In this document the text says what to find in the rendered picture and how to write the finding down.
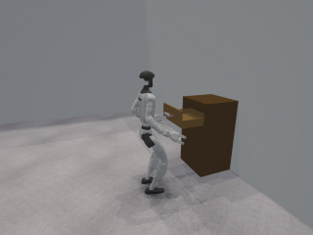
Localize drawer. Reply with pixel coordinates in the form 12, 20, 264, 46
163, 103, 204, 129

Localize left robot thigh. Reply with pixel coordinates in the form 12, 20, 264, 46
152, 132, 159, 160

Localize robot right upper arm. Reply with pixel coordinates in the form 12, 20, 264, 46
145, 93, 156, 123

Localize handle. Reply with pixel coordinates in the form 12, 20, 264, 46
163, 112, 173, 118

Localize right robot forearm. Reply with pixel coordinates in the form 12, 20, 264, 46
147, 117, 171, 137

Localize robot left upper arm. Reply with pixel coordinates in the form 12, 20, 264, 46
130, 91, 140, 115

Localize robot right foot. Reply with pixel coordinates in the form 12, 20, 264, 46
145, 187, 164, 195

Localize left robot hand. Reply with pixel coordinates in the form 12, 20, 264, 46
154, 115, 166, 124

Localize right robot hand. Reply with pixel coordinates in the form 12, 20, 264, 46
169, 131, 187, 145

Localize cabinet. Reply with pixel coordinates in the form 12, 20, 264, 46
180, 94, 239, 177

